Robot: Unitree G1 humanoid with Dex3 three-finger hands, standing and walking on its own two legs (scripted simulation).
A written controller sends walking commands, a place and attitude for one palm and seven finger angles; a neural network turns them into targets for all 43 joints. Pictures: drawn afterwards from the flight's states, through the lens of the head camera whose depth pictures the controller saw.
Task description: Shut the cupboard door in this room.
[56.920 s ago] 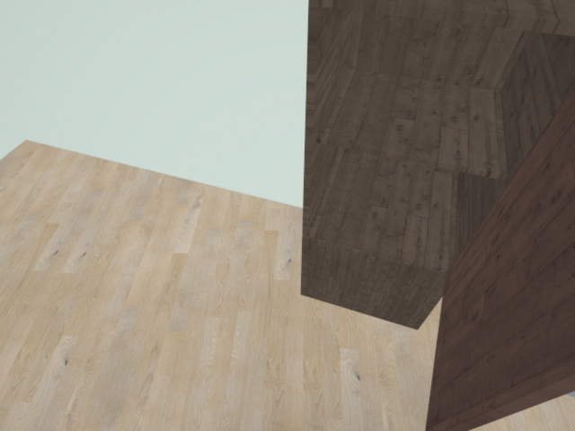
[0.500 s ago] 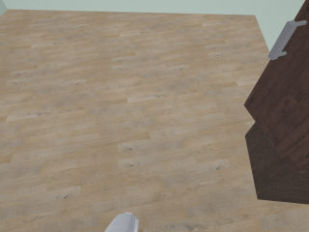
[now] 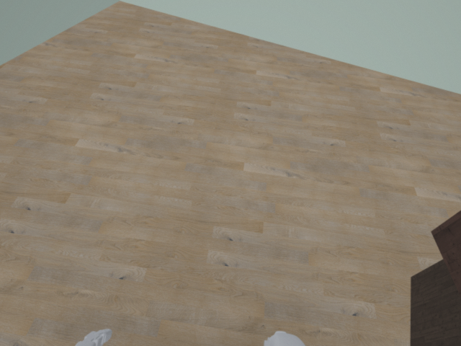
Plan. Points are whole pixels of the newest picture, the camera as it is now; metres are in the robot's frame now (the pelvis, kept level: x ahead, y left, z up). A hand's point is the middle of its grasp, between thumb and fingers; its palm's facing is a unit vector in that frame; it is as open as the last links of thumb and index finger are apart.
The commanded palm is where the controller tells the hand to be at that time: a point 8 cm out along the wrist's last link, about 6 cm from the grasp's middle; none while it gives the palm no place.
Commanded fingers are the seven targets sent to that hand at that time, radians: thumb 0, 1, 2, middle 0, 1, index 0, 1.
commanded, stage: walk to a spot facing it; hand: left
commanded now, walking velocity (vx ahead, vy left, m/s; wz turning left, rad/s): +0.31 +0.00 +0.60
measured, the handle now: out of the picture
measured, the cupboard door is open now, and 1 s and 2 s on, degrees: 21 21 21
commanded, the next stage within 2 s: turn to face it in 0.72 s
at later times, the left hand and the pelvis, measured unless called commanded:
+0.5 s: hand out of the picture +0.09 +0.17 -0.18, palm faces +0.38 -0.90 -0.20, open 7.3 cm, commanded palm none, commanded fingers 0.00 0.90 0.90 -0.20 -0.30 -0.20 -0.30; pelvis +0.14 -0.01 +0.00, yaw +21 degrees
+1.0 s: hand (81, 277) +0.27 +0.33 -0.17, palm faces +0.53 -0.83 -0.17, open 7.4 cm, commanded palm none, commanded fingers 0.00 0.90 0.90 -0.20 -0.30 -0.20 -0.30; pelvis +0.28 +0.12 +0.00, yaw +31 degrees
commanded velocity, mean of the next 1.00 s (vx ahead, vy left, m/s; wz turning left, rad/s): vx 0.22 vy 0.00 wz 0.32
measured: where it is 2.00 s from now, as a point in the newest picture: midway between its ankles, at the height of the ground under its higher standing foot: (178, 298)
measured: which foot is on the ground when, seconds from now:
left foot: down 0.00-0.16, up 0.18-0.58, down 0.60-1.00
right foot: up 0.00-0.14, down 0.16-0.60, up 0.62-1.00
